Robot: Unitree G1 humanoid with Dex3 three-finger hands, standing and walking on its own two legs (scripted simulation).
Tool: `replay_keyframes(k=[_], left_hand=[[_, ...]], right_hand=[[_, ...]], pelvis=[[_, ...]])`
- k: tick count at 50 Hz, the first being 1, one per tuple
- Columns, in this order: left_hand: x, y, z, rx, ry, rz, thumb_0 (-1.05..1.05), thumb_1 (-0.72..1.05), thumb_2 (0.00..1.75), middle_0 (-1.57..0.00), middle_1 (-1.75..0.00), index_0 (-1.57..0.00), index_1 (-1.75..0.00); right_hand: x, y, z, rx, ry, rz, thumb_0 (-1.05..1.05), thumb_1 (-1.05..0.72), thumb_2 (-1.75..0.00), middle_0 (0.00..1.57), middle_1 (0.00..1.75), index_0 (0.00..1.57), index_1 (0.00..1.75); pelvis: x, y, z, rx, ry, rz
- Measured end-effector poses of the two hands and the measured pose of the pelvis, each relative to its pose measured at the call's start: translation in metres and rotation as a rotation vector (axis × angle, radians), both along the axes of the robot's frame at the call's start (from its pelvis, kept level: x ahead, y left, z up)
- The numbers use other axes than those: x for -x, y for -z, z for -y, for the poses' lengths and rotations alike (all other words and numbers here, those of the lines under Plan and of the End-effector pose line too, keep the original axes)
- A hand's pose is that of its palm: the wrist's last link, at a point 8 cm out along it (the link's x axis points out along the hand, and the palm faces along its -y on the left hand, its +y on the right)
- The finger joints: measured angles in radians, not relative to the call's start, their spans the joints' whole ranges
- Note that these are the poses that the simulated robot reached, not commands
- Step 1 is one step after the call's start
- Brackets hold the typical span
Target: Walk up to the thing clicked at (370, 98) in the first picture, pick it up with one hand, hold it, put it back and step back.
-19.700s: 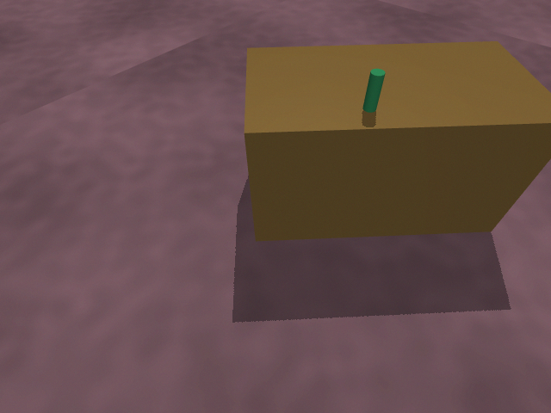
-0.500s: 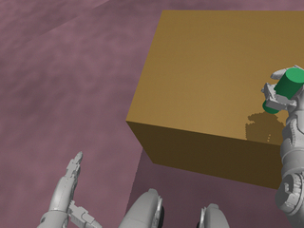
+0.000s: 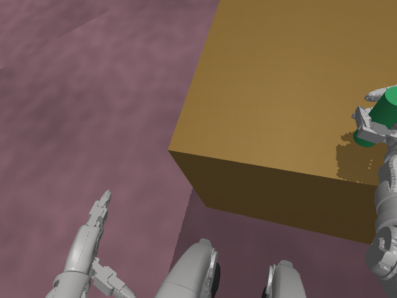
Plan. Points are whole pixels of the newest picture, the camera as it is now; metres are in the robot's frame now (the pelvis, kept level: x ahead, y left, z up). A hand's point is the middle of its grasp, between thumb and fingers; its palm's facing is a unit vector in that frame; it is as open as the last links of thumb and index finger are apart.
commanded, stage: lower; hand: right
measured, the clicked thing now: (380, 119) +0.49 -0.22 +0.01
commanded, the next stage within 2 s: loosen in 0.12 s
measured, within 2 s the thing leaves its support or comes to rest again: neither
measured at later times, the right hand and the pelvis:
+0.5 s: hand (372, 119) +0.49 -0.21 +0.00, palm faces +0.17 +0.99 +0.01, open 6.2 cm; pelvis +0.00 +0.00 -0.01, yaw +0 degrees
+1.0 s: hand (378, 120) +0.49 -0.22 +0.01, palm faces +0.19 +0.98 +0.00, open 12.0 cm; pelvis +0.00 +0.00 -0.01, yaw +0 degrees
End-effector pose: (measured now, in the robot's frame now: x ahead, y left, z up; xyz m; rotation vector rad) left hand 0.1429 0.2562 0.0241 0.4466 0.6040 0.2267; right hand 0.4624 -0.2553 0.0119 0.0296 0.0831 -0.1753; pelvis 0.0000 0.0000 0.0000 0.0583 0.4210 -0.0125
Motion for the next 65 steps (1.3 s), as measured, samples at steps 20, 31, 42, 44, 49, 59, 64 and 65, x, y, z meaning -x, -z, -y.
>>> replay_keyframes(k=[20, 31, 42, 44, 49, 59, 64, 65], left_hand=[[0.000, 0.004, 0.003, -0.004, 0.006, 0.003, -0.01, -0.53, 0.04, -0.07, -0.05, -0.06, -0.05], [0.004, 0.004, 0.000, -0.012, -0.003, -0.006, -0.01, -0.53, 0.05, -0.07, -0.05, -0.06, -0.06], [0.002, 0.004, -0.001, -0.019, -0.006, -0.002, -0.01, -0.54, 0.06, -0.07, -0.05, -0.06, -0.06], [0.002, 0.003, -0.001, -0.018, -0.006, 0.000, -0.01, -0.54, 0.06, -0.07, -0.05, -0.06, -0.06], [0.000, -0.006, -0.003, -0.030, -0.007, 0.020, -0.01, -0.53, 0.05, -0.07, -0.05, -0.06, -0.06], [0.000, -0.014, -0.007, -0.003, -0.037, -0.018, -0.01, -0.52, 0.04, -0.07, -0.04, -0.06, -0.05], [-0.007, -0.008, 0.001, 0.053, -0.030, -0.033, -0.01, -0.53, 0.04, -0.07, -0.04, -0.06, -0.05], [-0.009, -0.008, 0.002, 0.061, -0.027, -0.030, -0.01, -0.53, 0.04, -0.07, -0.04, -0.06, -0.05]], right_hand=[[0.000, 0.006, 0.002, 0.010, -0.003, 0.031, -0.01, -0.11, -1.03, 1.00, 1.05, 1.00, 1.09], [0.000, 0.011, 0.002, 0.011, -0.002, 0.010, -0.01, 0.04, -0.62, 1.01, 0.82, 1.02, 0.84], [0.000, 0.013, 0.001, 0.008, -0.001, 0.011, -0.01, 0.22, -0.42, 0.77, 0.60, 0.78, 0.61], [0.000, 0.013, 0.002, 0.009, -0.001, 0.010, -0.01, 0.23, -0.41, 0.73, 0.57, 0.73, 0.58], [0.001, 0.008, 0.008, 0.020, 0.009, 0.015, -0.01, 0.21, -0.42, 0.61, 0.52, 0.61, 0.53], [0.001, -0.051, 0.048, 0.043, 0.059, 0.061, -0.01, 0.21, -0.33, 0.40, 0.37, 0.40, 0.37], [-0.003, -0.093, 0.073, 0.052, 0.076, 0.067, -0.01, 0.30, -0.21, 0.26, 0.23, 0.26, 0.23], [-0.005, -0.100, 0.076, 0.052, 0.076, 0.068, -0.01, 0.32, -0.19, 0.24, 0.20, 0.24, 0.21]], pelvis=[[0.002, 0.010, 0.002, -0.004, 0.003, -0.014], [0.003, 0.010, 0.001, -0.003, -0.001, -0.017], [0.002, 0.011, 0.001, -0.005, 0.001, -0.017], [0.002, 0.011, 0.001, -0.006, 0.001, -0.016], [0.001, 0.008, 0.000, -0.005, -0.001, -0.008], [-0.008, -0.015, -0.001, -0.003, 0.004, 0.036], [-0.012, -0.026, 0.000, -0.001, 0.014, 0.060], [-0.012, -0.028, 0.000, -0.001, 0.015, 0.064]])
